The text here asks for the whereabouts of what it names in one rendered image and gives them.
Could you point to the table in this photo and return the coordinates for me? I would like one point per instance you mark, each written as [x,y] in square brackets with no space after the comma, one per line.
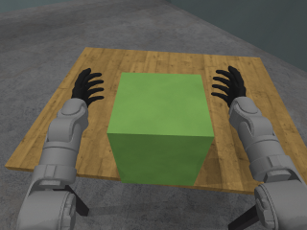
[226,165]

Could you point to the left robot hand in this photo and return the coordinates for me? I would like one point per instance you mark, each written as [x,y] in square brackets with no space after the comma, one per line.
[81,87]

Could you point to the right robot forearm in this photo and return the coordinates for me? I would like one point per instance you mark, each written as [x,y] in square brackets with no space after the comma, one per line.
[268,161]

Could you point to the right robot hand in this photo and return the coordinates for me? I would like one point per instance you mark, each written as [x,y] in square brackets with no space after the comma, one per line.
[236,87]

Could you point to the right robot upper arm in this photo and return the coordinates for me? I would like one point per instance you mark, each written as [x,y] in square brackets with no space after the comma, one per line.
[282,205]

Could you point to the left robot upper arm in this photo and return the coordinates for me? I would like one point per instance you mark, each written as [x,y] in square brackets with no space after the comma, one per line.
[48,210]

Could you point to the left robot forearm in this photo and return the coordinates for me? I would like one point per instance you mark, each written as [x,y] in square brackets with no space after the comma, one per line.
[57,163]

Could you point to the carton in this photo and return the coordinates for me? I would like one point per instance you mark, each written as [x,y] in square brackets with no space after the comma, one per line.
[160,129]

